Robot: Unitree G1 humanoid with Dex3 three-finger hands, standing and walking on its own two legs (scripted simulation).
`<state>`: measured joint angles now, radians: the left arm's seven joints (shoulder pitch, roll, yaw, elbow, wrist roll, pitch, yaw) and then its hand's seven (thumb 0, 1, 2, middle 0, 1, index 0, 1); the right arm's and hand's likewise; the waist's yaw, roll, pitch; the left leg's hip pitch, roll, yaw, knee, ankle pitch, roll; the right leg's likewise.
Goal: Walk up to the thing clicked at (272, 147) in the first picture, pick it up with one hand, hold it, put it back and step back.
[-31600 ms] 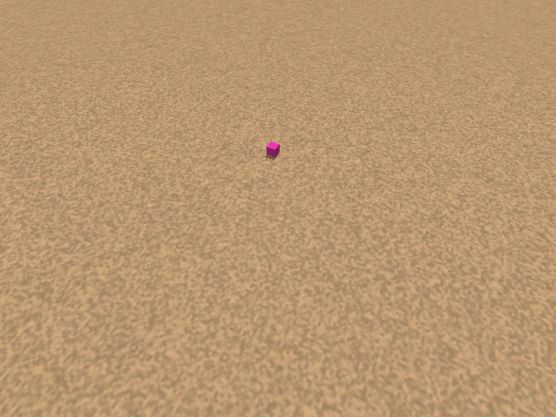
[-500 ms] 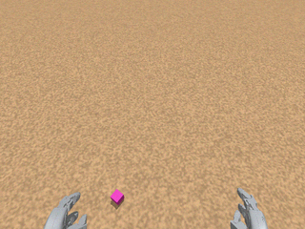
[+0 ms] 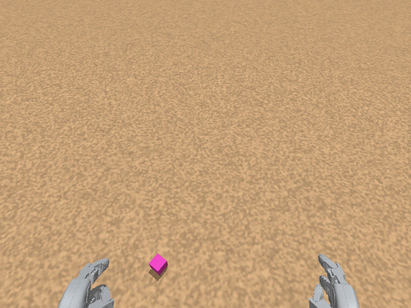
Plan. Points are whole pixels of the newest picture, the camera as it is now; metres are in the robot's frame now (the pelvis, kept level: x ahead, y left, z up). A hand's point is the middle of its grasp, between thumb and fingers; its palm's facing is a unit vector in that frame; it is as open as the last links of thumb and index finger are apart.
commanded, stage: home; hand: left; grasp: from above
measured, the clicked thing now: (158, 264) +0.43 +0.21 -0.69
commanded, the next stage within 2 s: stand in 0.44 s
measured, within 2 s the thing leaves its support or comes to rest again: neither
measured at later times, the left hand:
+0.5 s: hand (111, 305) +0.16 +0.18 -0.04, palm faces +0.05 -0.98 -0.21, open 7.4 cm
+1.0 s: hand out of the picture +0.05 +0.24 -0.11, palm faces +0.03 -0.94 -0.33, open 7.4 cm
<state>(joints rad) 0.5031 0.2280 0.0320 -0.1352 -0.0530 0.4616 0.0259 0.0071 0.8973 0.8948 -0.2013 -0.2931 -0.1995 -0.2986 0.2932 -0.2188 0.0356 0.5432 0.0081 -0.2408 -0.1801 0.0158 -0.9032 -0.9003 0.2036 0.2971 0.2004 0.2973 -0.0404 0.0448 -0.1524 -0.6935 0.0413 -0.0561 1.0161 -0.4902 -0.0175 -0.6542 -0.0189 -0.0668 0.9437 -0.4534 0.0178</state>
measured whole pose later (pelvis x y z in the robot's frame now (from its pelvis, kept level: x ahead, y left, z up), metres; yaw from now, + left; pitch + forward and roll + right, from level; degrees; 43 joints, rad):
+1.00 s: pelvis +0.00 +0.00 +0.05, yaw +1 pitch -2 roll +0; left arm 0.24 0.29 0.04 0.95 0.04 0.02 0.03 0.00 0.90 0.90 -0.20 -0.30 -0.20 -0.30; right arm 0.18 -0.30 -0.04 0.99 -0.04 -0.01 -0.01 0.01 -0.91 -0.90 0.20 0.30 0.20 0.30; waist 0.02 0.00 0.06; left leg -0.25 0.01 -0.03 0.59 -0.30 -0.01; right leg -0.23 -0.05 -0.05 0.57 -0.29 0.03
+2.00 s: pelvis +0.00 -0.01 +0.07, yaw +1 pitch -3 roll +0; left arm 0.11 0.31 0.03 1.16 0.02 -0.01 0.01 0.00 0.90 0.90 -0.20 -0.30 -0.20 -0.30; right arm 0.12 -0.33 -0.01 1.15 -0.02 0.00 0.00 0.01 -0.91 -0.90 0.20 0.30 0.20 0.30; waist 0.00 0.02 0.07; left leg -0.10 0.03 -0.03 0.34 -0.17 -0.03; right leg -0.09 -0.03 -0.06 0.33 -0.17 0.01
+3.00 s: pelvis +0.01 -0.02 +0.07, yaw +1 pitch -3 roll +0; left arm 0.10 0.33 0.03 1.14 0.02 -0.01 0.00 0.00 0.90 0.90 -0.20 -0.30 -0.20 -0.30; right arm 0.11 -0.34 0.00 1.14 -0.02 -0.01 0.00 0.01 -0.91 -0.90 0.20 0.30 0.20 0.30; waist 0.00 0.01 0.06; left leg -0.09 0.03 -0.03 0.32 -0.18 -0.04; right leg -0.09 -0.02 -0.06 0.32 -0.18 0.00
